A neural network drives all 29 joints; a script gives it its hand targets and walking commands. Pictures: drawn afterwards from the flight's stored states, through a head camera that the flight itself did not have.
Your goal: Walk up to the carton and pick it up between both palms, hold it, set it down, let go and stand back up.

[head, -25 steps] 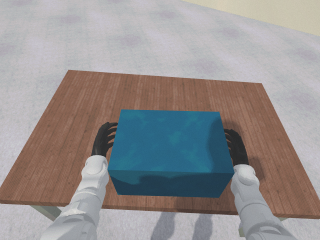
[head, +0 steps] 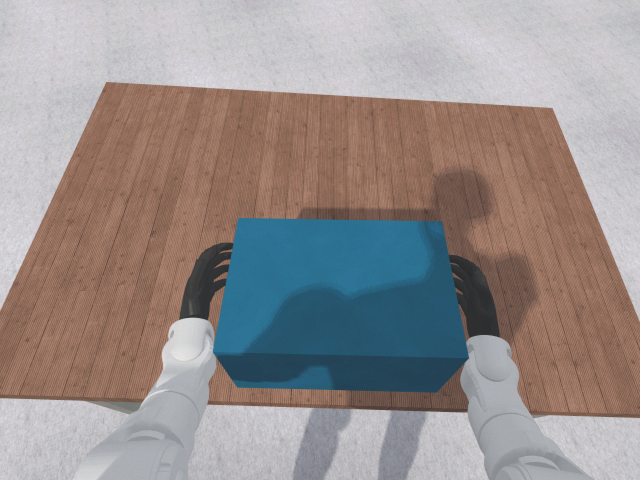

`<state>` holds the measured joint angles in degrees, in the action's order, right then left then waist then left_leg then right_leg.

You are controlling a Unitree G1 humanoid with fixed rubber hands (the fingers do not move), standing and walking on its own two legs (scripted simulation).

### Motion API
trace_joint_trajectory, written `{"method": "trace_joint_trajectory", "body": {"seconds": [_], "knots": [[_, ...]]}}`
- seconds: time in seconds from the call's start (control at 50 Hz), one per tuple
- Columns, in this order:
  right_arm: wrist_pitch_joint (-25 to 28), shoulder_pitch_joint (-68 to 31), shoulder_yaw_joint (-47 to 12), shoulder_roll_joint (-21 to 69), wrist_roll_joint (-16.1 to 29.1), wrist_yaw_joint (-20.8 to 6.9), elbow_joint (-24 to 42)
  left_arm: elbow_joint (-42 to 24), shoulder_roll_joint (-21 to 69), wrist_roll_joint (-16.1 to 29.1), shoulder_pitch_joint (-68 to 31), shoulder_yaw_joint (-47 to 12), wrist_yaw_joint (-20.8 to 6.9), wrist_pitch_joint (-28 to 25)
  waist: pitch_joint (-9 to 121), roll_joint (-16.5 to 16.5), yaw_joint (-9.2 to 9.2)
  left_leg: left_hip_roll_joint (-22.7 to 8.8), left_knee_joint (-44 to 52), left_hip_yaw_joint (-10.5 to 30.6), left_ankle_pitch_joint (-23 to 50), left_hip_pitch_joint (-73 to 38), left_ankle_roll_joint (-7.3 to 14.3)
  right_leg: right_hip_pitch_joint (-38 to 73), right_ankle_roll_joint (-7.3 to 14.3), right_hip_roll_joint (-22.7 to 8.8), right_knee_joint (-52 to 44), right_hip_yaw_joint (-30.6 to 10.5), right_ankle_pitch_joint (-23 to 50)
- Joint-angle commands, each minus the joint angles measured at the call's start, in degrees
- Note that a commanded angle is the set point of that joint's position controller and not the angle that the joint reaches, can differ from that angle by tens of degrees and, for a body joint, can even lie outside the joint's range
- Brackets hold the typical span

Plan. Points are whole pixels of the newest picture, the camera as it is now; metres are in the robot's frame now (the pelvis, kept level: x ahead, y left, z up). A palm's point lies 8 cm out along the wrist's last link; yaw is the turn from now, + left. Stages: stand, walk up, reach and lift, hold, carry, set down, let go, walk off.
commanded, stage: set down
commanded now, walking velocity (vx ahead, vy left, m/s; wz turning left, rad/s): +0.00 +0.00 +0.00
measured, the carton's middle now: (337, 305) +0.37 -0.03 -0.06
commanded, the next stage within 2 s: none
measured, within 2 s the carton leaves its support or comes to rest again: rests again in 0.72 s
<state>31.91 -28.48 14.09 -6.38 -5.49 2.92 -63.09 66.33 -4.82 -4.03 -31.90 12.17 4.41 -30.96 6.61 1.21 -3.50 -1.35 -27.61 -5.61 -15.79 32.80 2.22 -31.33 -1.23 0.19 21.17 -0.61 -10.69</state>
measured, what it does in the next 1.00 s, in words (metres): stands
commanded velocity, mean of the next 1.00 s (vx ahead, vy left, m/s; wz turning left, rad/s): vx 0.00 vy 0.00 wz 0.00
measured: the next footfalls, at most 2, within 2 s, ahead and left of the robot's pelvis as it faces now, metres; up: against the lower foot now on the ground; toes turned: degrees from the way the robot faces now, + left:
none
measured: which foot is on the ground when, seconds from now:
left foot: down 0.00-1.00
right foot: down 0.00-1.00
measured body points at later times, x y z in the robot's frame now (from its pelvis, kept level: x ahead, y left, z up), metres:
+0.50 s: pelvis -0.01 +0.00 -0.01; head +0.16 +0.02 +0.41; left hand +0.37 +0.16 -0.08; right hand +0.33 -0.22 -0.08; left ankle -0.05 +0.08 -0.73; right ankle -0.03 -0.14 -0.73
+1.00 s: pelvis -0.04 -0.01 -0.02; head +0.12 -0.01 +0.40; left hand +0.38 +0.17 -0.06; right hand +0.33 -0.22 -0.09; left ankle -0.05 +0.08 -0.74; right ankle -0.03 -0.15 -0.74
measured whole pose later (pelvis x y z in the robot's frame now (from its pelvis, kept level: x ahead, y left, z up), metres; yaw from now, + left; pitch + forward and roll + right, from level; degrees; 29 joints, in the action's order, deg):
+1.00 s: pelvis -0.04 -0.01 -0.02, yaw +0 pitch +33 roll -1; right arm 35.6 -36.2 13.1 -6.3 2.4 4.1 -72.9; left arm 80.0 -13.3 0.0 -44.3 8.1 1.9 -38.2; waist 14.2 2.2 -3.1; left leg -1.5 -32.3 -5.6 -12.5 53.0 2.2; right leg -52.8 -1.4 0.1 28.5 -0.6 -8.9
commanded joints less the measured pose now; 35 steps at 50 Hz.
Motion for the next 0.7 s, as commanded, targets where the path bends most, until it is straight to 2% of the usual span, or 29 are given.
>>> {"method": "trace_joint_trajectory", "body": {"seconds": [0.0,0.04,0.08,0.1,0.12,0.14,0.16,0.18,0.2,0.24,0.26,0.28,0.3,0.32,0.34,0.36,0.38,0.4,0.42,0.44,0.5,0.52,0.56,0.58,0.6,0.62,0.64,0.66,0.68], "knots": [[5.8,-26.6,-15.2,38.7,-10.1,-7.3,5.6,-0.3,29.8,-1.3,-31.4,-19.1,-8.3,-7.9,42.6,0.5,-2.73,0.3,-6.0,6.7,44.9,-6.9,-7.0,22.5,1.4,-0.1,8.9,3.0,52.8],[5.8,-24.5,-16.2,40.1,-11.6,-7.3,4.8,2.0,29.9,-2.5,-30.8,-17.7,-8.7,-8.5,42.0,-0.7,-2.42,1.6,-3.6,6.2,38.3,3.2,-5.5,29.1,0.8,-1.8,11.4,1.1,59.4],[6.5,-25.5,-16.5,41.2,-11.7,-7.7,6.2,1.0,29.2,-2.6,-32.7,-17.5,-8.9,-9.6,43.7,-0.9,-2.09,1.7,-2.7,6.0,34.3,7.1,-5.0,31.0,0.2,-2.4,12.5,0.7,58.2],[6.7,-26.5,-16.0,40.3,-12.0,-8.0,6.5,1.2,28.8,-2.9,-32.9,-16.9,-8.7,-9.7,44.9,0.0,-2.06,1.8,-2.0,6.2,34.3,7.7,-4.9,31.6,0.4,-2.5,12.6,0.6,58.1],[7.1,-24.6,-16.2,40.4,-11.9,-8.1,5.0,1.5,30.1,-2.8,-30.9,-17.8,-8.6,-10.3,45.8,-0.3,-2.29,1.3,-3.4,6.0,38.5,3.7,-5.4,29.2,0.3,-2.0,12.7,1.0,59.1],[8.1,-26.5,-15.4,39.6,-12.5,-8.5,6.3,0.6,30.4,-3.2,-31.0,-17.8,-8.2,-10.6,48.1,1.9,-1.85,1.3,-4.1,6.0,40.6,3.4,-6.4,28.4,0.7,-1.7,13.2,1.6,58.2],[8.3,-25.9,-15.4,39.0,-12.5,-8.4,7.0,0.6,29.9,-3.3,-29.9,-17.5,-8.2,-10.6,48.1,0.7,-1.5,1.3,-4.1,6.3,40.4,5.6,-5.8,28.4,0.8,-1.9,13.4,1.3,59.3],[8.7,-25.3,-15.4,39.2,-12.6,-8.3,7.2,0.1,29.9,-2.7,-30.0,-18.0,-8.0,-11.1,49.5,0.3,-2.2,1.6,-3.8,6.5,39.1,7.2,-5.6,29.3,0.7,-2.2,13.5,1.0,59.8],[8.9,-24.9,-15.2,39.0,-12.5,-8.7,6.5,0.6,29.9,-3.8,-30.4,-17.7,-8.0,-11.3,50.1,2.2,-1.76,1.6,-4.0,5.8,38.8,6.8,-5.9,28.3,0.8,-2.5,14.2,0.8,59.6],[9.6,-25.6,-15.7,38.0,-12.4,-9.3,5.8,1.6,29.9,-4.3,-29.2,-17.3,-7.7,-11.8,49.4,2.4,-1.06,0.8,-3.6,6.5,38.4,6.5,-6.0,25.8,0.8,-2.1,14.1,1.4,56.0],[10.0,-25.5,-14.5,35.3,-12.3,-9.6,3.6,1.3,29.2,-4.1,-29.3,-17.8,-7.6,-12.1,49.3,3.6,-1.83,-0.3,-4.9,7.3,44.7,-2.5,-6.9,19.1,0.7,-1.1,12.7,2.8,52.1],[10.1,-25.9,-14.1,33.9,-12.1,-9.9,2.8,2.7,29.1,-4.6,-28.9,-17.0,-7.6,-11.9,50.2,5.5,-0.63,-0.4,-6.4,6.9,44.9,-4.9,-7.7,15.9,1.4,-0.6,11.7,3.4,48.7],[10.0,-27.7,-12.7,32.3,-11.7,-9.9,0.9,1.7,28.7,-4.2,-30.3,-18.0,-7.1,-11.9,50.3,6.2,-1.54,-1.9,-7.7,8.1,48.5,-11.3,-8.9,9.2,1.6,0.7,10.4,4.6,41.7],[10.2,-27.6,-12.8,31.6,-11.1,-10.0,1.2,0.9,29.4,-3.4,-30.3,-18.5,-7.0,-11.9,50.8,7.2,-1.2,-2.3,-9.3,8.0,53.4,-16.8,-9.8,4.9,2.3,1.5,8.8,5.4,39.5],[10.9,-27.7,-11.6,30.2,-11.2,-10.4,0.1,2.3,29.2,-3.1,-29.2,-18.4,-6.8,-12.3,50.9,8.0,-0.6,-3.2,-10.5,7.7,55.6,-18.6,-10.7,0.7,3.7,2.0,6.7,5.9,34.5],[11.0,-27.2,-11.7,30.1,-10.8,-10.6,-0.3,3.0,29.1,-3.0,-28.4,-17.7,-6.6,-12.5,50.9,8.1,-0.16,-3.6,-11.3,7.8,57.2,-20.5,-11.1,-2.0,4.4,2.3,5.9,5.5,33.0],[11.4,-27.6,-11.4,28.9,-10.9,-10.7,-1.5,4.3,27.7,-3.3,-27.8,-17.0,-6.7,-12.5,49.0,7.2,0.28,-3.4,-11.5,7.3,56.6,-18.3,-11.2,-0.5,5.0,1.9,4.7,5.1,33.6],[11.4,-27.6,-10.7,28.5,-10.9,-10.2,-2.9,5.1,27.2,-3.7,-28.4,-16.9,-7.0,-12.7,46.6,7.5,-0.99,-3.3,-11.6,7.8,54.9,-19.1,-10.8,-1.7,3.9,1.9,6.5,5.1,33.7],[11.2,-30.2,-11.0,29.3,-11.1,-10.3,-2.6,7.3,26.8,-3.7,-29.1,-15.6,-7.5,-12.5,44.5,4.9,0.17,-2.9,-11.6,7.0,51.7,-15.3,-10.1,1.4,4.3,1.4,5.6,4.4,34.7],[11.3,-29.5,-9.8,29.0,-11.6,-10.0,-3.4,7.0,27.2,-3.3,-30.1,-16.7,-7.8,-12.9,44.1,5.7,-1.87,-2.2,-10.2,7.4,48.8,-16.4,-9.7,1.1,2.7,1.7,7.4,5.2,34.6],[12.2,-32.3,-9.0,28.4,-12.6,-9.6,-1.1,9.4,24.8,-2.8,-31.9,-14.8,-8.2,-13.8,46.3,3.3,-1.21,-1.6,-11.1,7.1,43.4,-10.7,-8.9,2.6,1.8,1.1,9.3,5.1,34.8],[12.5,-32.4,-9.9,28.9,-11.9,-9.5,-0.4,9.6,25.2,-3.0,-30.7,-14.4,-8.1,-14.0,46.5,3.1,-0.68,-1.7,-11.6,7.3,44.8,-10.6,-8.9,3.3,1.6,1.0,10.3,4.8,38.1],[13.1,-32.8,-8.7,27.1,-12.8,-9.5,-2.5,10.9,25.0,-2.7,-31.5,-14.0,-8.3,-14.3,47.6,4.2,-1.26,-2.0,-11.8,7.1,45.8,-11.4,-9.5,1.9,1.9,1.4,9.6,5.2,34.9],[13.0,-32.1,-8.2,27.4,-12.6,-8.9,-2.3,9.8,22.9,-2.7,-31.1,-13.1,-8.1,-14.3,46.8,4.1,-0.74,-2.1,-12.5,7.0,44.9,-10.2,-9.3,1.6,1.7,1.2,10.9,5.0,36.1],[13.3,-31.2,-8.3,26.2,-13.2,-8.6,-2.5,11.8,22.0,-2.4,-31.2,-12.4,-8.3,-14.5,47.8,3.2,-1.59,-1.6,-12.4,6.7,41.7,-8.3,-8.8,3.1,1.7,0.8,10.6,4.5,37.4],[13.4,-31.8,-8.5,26.4,-12.5,-8.6,-1.8,11.0,20.9,-2.2,-31.3,-12.0,-8.2,-14.9,47.7,2.3,-0.83,-1.5,-12.2,6.4,40.7,-6.0,-8.4,4.0,1.5,0.6,11.1,4.2,37.2],[13.3,-31.3,-8.1,24.2,-12.7,-8.0,-4.2,13.5,18.7,-2.5,-31.3,-10.7,-8.3,-14.9,47.2,1.1,-1.32,-1.4,-12.2,6.7,38.3,-5.5,-8.1,3.9,1.1,0.8,11.9,4.4,37.8],[12.7,-31.6,-7.4,22.7,-12.5,-7.7,-6.6,14.3,14.9,-2.7,-32.0,-9.2,-8.4,-14.9,45.3,0.1,-0.52,-1.0,-11.2,6.4,35.6,-3.0,-7.5,5.9,1.2,0.6,12.0,4.1,38.0],[12.1,-30.8,-6.7,21.3,-12.0,-7.6,-7.6,16.2,13.1,-2.9,-34.0,-8.2,-8.8,-14.8,45.6,0.8,-0.45,-0.2,-10.5,4.9,31.3,-1.3,-6.9,7.0,0.8,0.3,12.4,3.3,37.4]]}}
